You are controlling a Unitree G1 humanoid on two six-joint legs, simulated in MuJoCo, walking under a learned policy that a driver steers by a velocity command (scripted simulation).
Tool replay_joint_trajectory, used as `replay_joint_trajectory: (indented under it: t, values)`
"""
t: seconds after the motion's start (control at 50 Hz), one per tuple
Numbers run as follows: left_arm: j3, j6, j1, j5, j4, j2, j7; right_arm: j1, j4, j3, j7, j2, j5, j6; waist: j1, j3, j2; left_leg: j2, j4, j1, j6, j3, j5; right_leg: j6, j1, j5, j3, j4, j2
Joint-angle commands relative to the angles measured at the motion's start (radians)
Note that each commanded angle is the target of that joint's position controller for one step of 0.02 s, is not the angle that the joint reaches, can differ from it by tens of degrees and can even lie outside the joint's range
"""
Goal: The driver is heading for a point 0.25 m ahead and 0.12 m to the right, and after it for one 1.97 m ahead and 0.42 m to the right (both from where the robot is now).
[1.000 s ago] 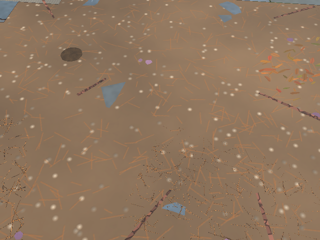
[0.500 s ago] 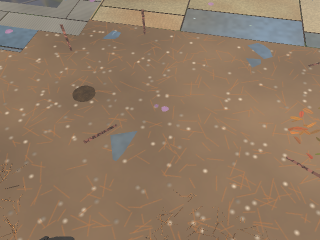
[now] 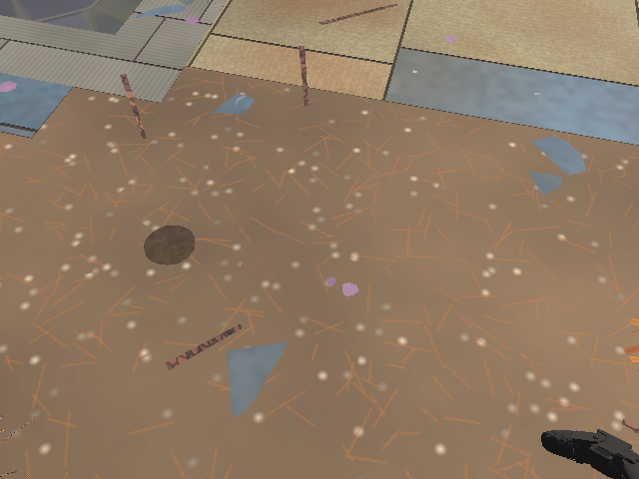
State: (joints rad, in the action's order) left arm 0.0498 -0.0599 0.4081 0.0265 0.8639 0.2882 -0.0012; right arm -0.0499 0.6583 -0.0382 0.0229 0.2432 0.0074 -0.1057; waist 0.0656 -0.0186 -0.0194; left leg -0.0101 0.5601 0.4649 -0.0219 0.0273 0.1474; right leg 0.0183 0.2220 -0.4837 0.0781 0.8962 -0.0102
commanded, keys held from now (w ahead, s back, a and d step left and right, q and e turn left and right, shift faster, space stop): w+e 0.54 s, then w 0.46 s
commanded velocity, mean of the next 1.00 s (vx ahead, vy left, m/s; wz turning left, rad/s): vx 0.50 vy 0.00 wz -0.39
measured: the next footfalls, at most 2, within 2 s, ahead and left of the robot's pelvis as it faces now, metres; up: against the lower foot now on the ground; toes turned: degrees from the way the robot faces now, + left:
right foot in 0.46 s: +0.37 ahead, -0.18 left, +0.00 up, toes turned -19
left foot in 0.98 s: +0.73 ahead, -0.09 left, +0.00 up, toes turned -23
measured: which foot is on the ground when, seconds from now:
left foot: down 0.00-0.48, up 0.50-0.96, down 0.98-1.00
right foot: up 0.00-0.44, down 0.46-1.00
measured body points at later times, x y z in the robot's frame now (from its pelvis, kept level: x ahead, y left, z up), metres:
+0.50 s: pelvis +0.25 -0.06 -0.01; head +0.29 -0.08 +0.43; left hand +0.52 +0.13 -0.09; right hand +0.21 -0.35 -0.14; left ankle +0.10 +0.12 -0.69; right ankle +0.33 -0.17 -0.73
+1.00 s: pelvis +0.54 -0.12 +0.00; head +0.56 -0.13 +0.45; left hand +0.67 +0.14 -0.13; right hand +0.63 -0.43 -0.08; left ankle +0.69 -0.08 -0.73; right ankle +0.33 -0.17 -0.72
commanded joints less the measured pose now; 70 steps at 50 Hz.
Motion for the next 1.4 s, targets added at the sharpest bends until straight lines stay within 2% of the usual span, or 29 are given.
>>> replay_joint_trajectory:
  t: [0.02,0.06,0.14,0.26,0.38,0.42,0.46,0.48,0.5,0.52,0.54,0.56,0.58,0.6,0.66,0.76,0.84,0.9,0.94,0.98,1.0,1.02,1.04,1.06,1.08,1.12,1.2,1.32,1.4]
  values:
    - [0.027,-0.027,-0.071,0.017,-0.121,0.128,-0.002,-0.287,0.026,-0.053,-0.014,0.153,-0.008,0.009,-0.158,0.17,0.15,-0.355,-0.26,-0.604,-0.19,-0.473,0.179,0.007,0.571,0.044,0.034,0.389,0.08]
    - [0.035,-0.005,-0.085,0.001,-0.123,0.104,-0.003,-0.179,0.033,-0.037,-0.008,0.098,0.0,0.0,-0.089,0.057,0.143,-0.28,-0.344,-0.382,-0.164,-0.298,0.069,0.001,0.483,0.156,0.031,0.306,0.135]
    - [0.034,0.034,-0.084,-0.001,-0.135,0.052,-0.004,-0.139,0.067,-0.052,-0.01,0.119,0.008,-0.022,-0.046,0.007,0.111,-0.26,-0.422,-0.278,-0.173,-0.107,-0.123,-0.022,0.452,0.278,0.032,0.252,0.151]
    - [0.021,0.024,-0.253,-0.007,-0.193,0.021,0.027,-0.187,0.114,-0.068,-0.032,0.17,0.003,-0.007,-0.099,-0.034,0.068,-0.242,-0.427,-0.353,-0.147,0.078,-0.2,-0.016,0.463,0.529,-0.028,-0.072,0.136]
    - [0.022,0.027,-0.383,-0.006,-0.275,0.038,0.058,-0.245,0.154,-0.087,-0.035,0.224,-0.027,0.032,-0.129,-0.073,0.071,-0.299,-0.342,-0.533,-0.113,0.141,-0.327,0.045,0.469,0.387,-0.114,-0.233,0.103]
    - [0.041,0.033,-0.32,-0.009,-0.277,0.072,0.059,-0.227,0.152,-0.096,-0.039,0.255,-0.036,0.045,-0.077,-0.009,0.107,-0.293,-0.192,-0.557,-0.09,0.175,-0.668,0.086,0.334,0.282,-0.178,-0.242,0.033]
    - [0.099,0.039,-0.031,-0.004,-0.203,0.172,0.042,-0.215,0.145,-0.086,-0.044,0.237,-0.039,0.055,0.077,0.146,0.069,-0.221,0.216,-0.406,-0.032,0.224,-0.725,0.154,-0.096,0.347,-0.188,-0.336,-0.057]
    - [0.129,0.046,0.06,0.001,-0.184,0.284,0.019,-0.249,0.109,-0.055,-0.043,0.142,0.003,0.045,0.065,0.218,-0.141,-0.131,0.576,-0.051,0.027,0.226,-0.14,0.252,-0.402,0.345,0.184,-0.37,0.164]
    - [0.121,0.026,0.015,-0.003,-0.225,0.324,0.027,-0.275,0.063,-0.025,-0.031,0.081,0.002,0.006,-0.005,0.371,-0.254,0.056,0.829,0.242,0.059,-0.003,0.461,0.431,-0.598,0.17,0.746,-0.557,0.35]
    - [0.093,0.011,0.017,-0.007,-0.227,0.225,0.037,-0.154,0.046,-0.047,-0.018,0.176,-0.038,-0.023,0.06,0.331,-0.108,-0.001,0.864,0.354,0.036,-0.123,0.398,0.372,-0.585,0.156,0.685,-0.614,0.337]
    - [0.08,0.001,-0.012,-0.009,-0.22,0.185,0.037,-0.11,0.03,-0.044,-0.013,0.177,-0.052,-0.038,0.04,0.211,-0.088,-0.04,0.806,0.381,0.011,-0.107,0.312,0.332,-0.467,0.216,0.535,-0.605,0.303]
    - [0.068,-0.002,-0.085,-0.008,-0.226,0.15,0.035,-0.122,0.05,-0.042,-0.021,0.164,-0.032,-0.041,-0.012,0.144,0.003,-0.09,0.714,0.321,0.007,-0.104,0.235,0.29,-0.318,0.314,0.41,-0.6,0.261]
    - [0.054,-0.003,-0.145,-0.015,-0.239,0.107,0.031,-0.136,0.066,-0.05,-0.026,0.176,-0.013,-0.033,-0.048,0.107,-0.007,-0.121,0.635,0.246,0.012,-0.101,0.188,0.268,-0.201,0.427,0.322,-0.613,0.229]
    - [0.046,-0.003,-0.174,-0.027,-0.252,0.091,0.027,-0.16,0.075,-0.053,-0.022,0.175,-0.01,-0.018,-0.073,0.096,-0.028,-0.135,0.608,0.185,0.017,-0.102,0.157,0.263,-0.128,0.486,0.281,-0.637,0.21]
    - [0.049,-0.017,-0.156,-0.025,-0.233,0.114,0.016,-0.164,0.081,-0.045,-0.022,0.134,0.001,0.012,-0.085,0.077,-0.02,-0.128,0.502,0.152,0.055,-0.074,0.077,0.273,-0.043,0.627,0.185,-0.684,0.188]
    - [0.05,-0.017,-0.097,-0.018,-0.187,0.13,-0.002,-0.002,0.043,-0.026,-0.014,0.097,-0.005,0.011,-0.022,0.016,-0.043,-0.094,0.16,0.158,0.072,-0.058,-0.221,0.213,-0.048,0.551,0.079,-0.711,0.141]
    - [0.052,-0.016,-0.039,-0.011,-0.143,0.143,-0.002,0.094,0.015,-0.022,0.004,0.102,-0.019,0.001,0.02,-0.032,-0.052,-0.065,0.02,0.149,0.05,-0.054,-0.277,0.205,-0.106,0.451,0.104,-0.702,0.184]
    - [0.057,-0.005,-0.02,-0.009,-0.116,0.149,-0.007,0.108,-0.002,-0.026,0.019,0.12,-0.017,-0.009,0.012,-0.044,-0.061,-0.055,-0.04,0.178,0.009,-0.063,-0.185,0.19,-0.218,0.513,0.136,-0.645,0.236]
    - [0.061,0.004,-0.03,-0.009,-0.109,0.158,-0.011,0.059,0.007,-0.032,0.024,0.137,-0.017,-0.013,-0.018,-0.024,-0.08,-0.035,-0.06,0.105,-0.02,-0.042,-0.106,0.168,-0.256,0.637,0.14,-0.59,0.245]
    - [0.052,0.012,-0.057,-0.014,-0.114,0.144,-0.012,-0.148,0.065,-0.062,0.014,0.192,-0.01,-0.015,-0.125,0.112,-0.063,0.005,-0.082,-0.206,-0.073,0.0,-0.118,0.125,-0.212,0.896,0.074,-0.341,0.163]
    - [0.031,0.014,-0.047,-0.032,-0.135,0.098,-0.014,-0.32,0.091,-0.076,0.008,0.253,0.002,-0.015,-0.186,0.267,0.037,-0.162,-0.051,-0.5,-0.14,-0.19,-0.143,0.087,-0.035,0.667,0.027,-0.046,0.095]
    - [0.005,-0.005,0.106,-0.017,-0.139,-0.001,-0.007,-0.389,0.124,-0.093,0.014,0.318,0.001,-0.009,-0.118,0.382,0.34,-0.371,-0.157,-0.835,-0.302,-0.667,0.085,0.011,0.365,0.0,-0.004,0.304,-0.082]
    - [0.017,-0.019,0.05,-0.004,-0.126,0.086,-0.004,-0.392,0.123,-0.067,0.018,0.219,-0.024,-0.008,-0.164,0.349,0.25,-0.361,-0.257,-0.828,-0.281,-0.778,0.3,0.018,0.495,-0.089,0.102,0.408,-0.046]
    - [0.031,-0.027,-0.064,0.012,-0.156,0.138,0.0,-0.318,0.11,-0.054,0.013,0.179,-0.023,-0.006,-0.167,0.199,0.168,-0.334,-0.274,-0.702,-0.234,-0.63,0.305,0.027,0.553,0.0,0.077,0.418,0.008]
    - [0.028,-0.031,-0.129,0.004,-0.173,0.132,-0.003,-0.246,0.096,-0.047,0.009,0.167,-0.011,0.0,-0.142,0.121,0.081,-0.296,-0.289,-0.562,-0.209,-0.519,0.211,0.029,0.526,0.087,0.035,0.375,0.059]
    - [0.034,-0.027,-0.14,-0.016,-0.177,0.115,-0.003,-0.187,0.09,-0.031,0.009,0.13,0.007,-0.002,-0.088,0.055,0.09,-0.237,-0.337,-0.388,-0.202,-0.394,0.029,0.022,0.441,0.181,0.027,0.273,0.116]
    - [0.025,-0.004,-0.133,-0.022,-0.173,0.065,-0.006,-0.202,0.115,-0.036,0.003,0.156,-0.008,-0.011,-0.062,0.029,0.094,-0.211,-0.407,-0.314,-0.226,-0.263,-0.143,-0.014,0.43,0.248,-0.006,0.145,0.138]
    - [0.01,-0.017,-0.319,-0.021,-0.213,0.026,0.005,-0.273,0.156,-0.04,-0.015,0.184,-0.019,0.008,-0.122,-0.01,0.078,-0.156,-0.428,-0.345,-0.178,-0.118,-0.221,-0.033,0.431,0.551,-0.048,-0.2,0.117]
    - [0.006,-0.03,-0.448,-0.012,-0.255,0.024,0.025,-0.357,0.197,-0.039,-0.018,0.19,-0.027,0.027,-0.166,-0.048,0.072,-0.189,-0.388,-0.419,-0.179,-0.143,-0.208,-0.027,0.423,0.566,-0.06,-0.329,0.083]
